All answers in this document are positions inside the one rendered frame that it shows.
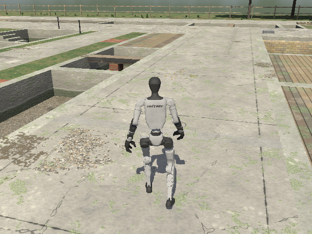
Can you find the left robot upper arm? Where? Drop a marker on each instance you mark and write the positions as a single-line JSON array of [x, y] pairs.
[[137, 111]]

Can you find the right robot forearm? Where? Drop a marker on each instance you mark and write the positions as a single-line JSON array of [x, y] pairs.
[[179, 126]]

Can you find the robot left foot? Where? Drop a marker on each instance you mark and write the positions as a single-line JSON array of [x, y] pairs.
[[149, 188]]

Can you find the humanoid robot torso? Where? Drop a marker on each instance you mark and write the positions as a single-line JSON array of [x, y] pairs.
[[155, 116]]

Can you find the left robot hand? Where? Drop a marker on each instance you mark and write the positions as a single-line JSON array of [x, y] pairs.
[[127, 145]]

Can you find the right robot hand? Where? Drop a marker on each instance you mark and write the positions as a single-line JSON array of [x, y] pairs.
[[177, 133]]

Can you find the right robot upper arm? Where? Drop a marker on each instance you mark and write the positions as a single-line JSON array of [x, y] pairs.
[[170, 102]]

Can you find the left robot forearm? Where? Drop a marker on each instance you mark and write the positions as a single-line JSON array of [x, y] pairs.
[[131, 131]]

